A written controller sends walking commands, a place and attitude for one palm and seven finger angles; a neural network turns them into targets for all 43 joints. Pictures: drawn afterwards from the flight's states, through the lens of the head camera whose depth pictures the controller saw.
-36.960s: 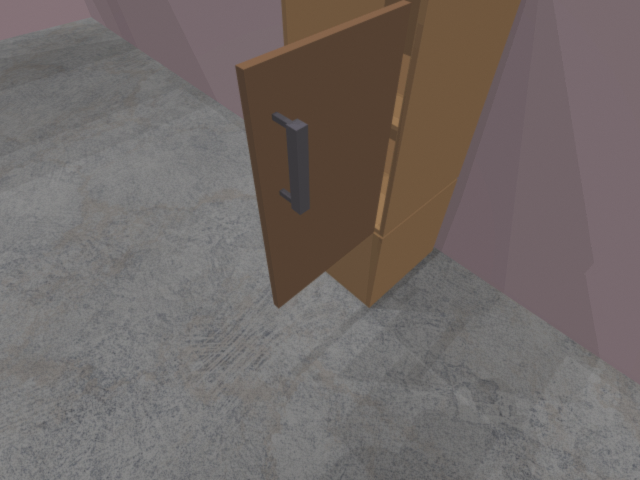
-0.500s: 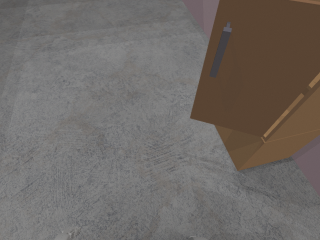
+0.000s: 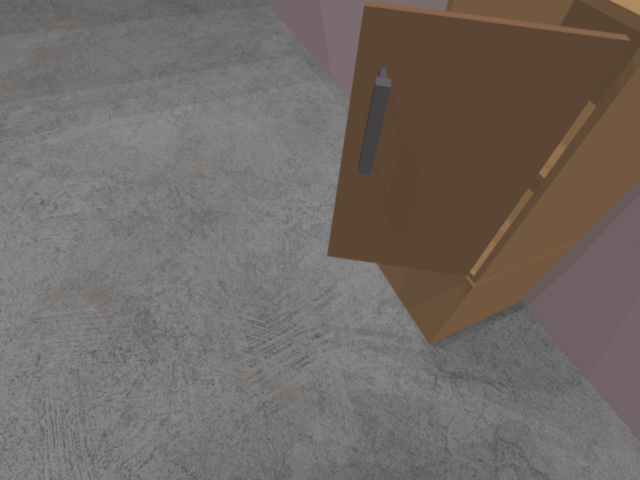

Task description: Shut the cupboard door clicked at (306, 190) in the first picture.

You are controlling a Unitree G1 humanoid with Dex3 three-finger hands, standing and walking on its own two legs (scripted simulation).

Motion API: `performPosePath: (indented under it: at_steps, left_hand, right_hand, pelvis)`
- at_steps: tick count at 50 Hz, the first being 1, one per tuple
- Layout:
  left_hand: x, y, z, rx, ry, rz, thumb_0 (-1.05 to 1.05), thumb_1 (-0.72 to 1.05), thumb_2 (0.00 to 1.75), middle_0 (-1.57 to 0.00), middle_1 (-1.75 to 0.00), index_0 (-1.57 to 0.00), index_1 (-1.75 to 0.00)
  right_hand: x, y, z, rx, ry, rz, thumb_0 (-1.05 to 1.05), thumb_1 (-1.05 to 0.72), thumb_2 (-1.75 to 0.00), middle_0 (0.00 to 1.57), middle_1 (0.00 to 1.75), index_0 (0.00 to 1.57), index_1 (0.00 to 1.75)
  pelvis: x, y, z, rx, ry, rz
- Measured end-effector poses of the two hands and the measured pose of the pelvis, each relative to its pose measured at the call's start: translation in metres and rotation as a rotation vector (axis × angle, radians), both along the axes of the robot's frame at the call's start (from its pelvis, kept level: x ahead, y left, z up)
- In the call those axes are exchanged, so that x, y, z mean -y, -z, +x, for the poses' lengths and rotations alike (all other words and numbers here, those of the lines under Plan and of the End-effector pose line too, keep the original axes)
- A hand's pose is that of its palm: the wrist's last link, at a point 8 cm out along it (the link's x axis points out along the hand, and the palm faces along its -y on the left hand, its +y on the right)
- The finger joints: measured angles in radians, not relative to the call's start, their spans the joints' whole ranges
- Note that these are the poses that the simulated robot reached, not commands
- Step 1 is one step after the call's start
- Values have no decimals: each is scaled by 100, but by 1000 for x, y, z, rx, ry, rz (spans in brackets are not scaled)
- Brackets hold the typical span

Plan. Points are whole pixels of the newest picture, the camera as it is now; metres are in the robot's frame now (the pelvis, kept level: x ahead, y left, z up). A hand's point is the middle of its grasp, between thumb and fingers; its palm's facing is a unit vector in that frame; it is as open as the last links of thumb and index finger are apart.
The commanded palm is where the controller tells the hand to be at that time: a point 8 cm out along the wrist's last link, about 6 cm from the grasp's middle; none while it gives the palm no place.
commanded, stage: take the last steps up to it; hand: left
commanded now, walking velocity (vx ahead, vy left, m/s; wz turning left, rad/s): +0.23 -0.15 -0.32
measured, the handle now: (373, 123) +0.63 -0.04 +0.09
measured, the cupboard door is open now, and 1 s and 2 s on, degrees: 58 58 58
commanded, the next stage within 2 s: come to a stop and stand still in 0.52 s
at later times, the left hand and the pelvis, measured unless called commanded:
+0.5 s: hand out of the picture +0.13 +0.13 -0.17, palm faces -0.10 -0.98 -0.18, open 7.4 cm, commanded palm none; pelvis +0.08 -0.05 +0.01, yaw -6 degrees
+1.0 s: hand (302, 368) +0.30 +0.04 -0.16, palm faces -0.17 -0.95 -0.26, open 7.4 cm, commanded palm none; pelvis +0.17 -0.13 +0.00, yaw -9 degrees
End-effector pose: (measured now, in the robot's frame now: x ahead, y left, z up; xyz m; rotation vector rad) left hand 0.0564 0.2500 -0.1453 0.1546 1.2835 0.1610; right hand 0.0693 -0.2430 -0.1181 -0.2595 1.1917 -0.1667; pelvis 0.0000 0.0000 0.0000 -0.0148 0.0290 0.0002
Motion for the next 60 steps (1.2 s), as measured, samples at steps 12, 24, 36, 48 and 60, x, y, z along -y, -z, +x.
performPosePath:
  at_steps: [12,24,36,48,60]
  left_hand:
    - [33,-19,58,35,135,-2,0,91,90,-20,-30,-20,-30]
    - [70,-8,70,-54,126,-13,0,90,90,-20,-30,-20,-30]
    - [92,6,163,-75,176,-49,1,91,90,-20,-30,-20,-30]
    - [158,-16,249,99,234,48,0,90,90,-20,-30,-20,-30]
    - [148,-22,215,77,158,34,0,90,90,-20,-30,-20,-30]
  right_hand:
    - [30,13,-59,-127,164,44,1,-90,-90,21,30,21,30]
    - [78,0,8,-95,187,-2,1,-91,-90,20,30,20,30]
    - [71,-1,65,-76,198,-4,1,-90,-90,21,30,20,30]
    - [123,38,73,-198,293,105,1,-90,-90,21,30,21,30]
    - [141,9,142,-40,169,49,1,-91,-90,20,30,20,30]
  pelvis:
    - [27,-4,22,5,80,-13]
    - [55,-7,79,0,97,-1]
    - [71,-3,143,4,152,-8]
    - [127,6,173,22,149,27]
    - [121,-8,162,4,127,45]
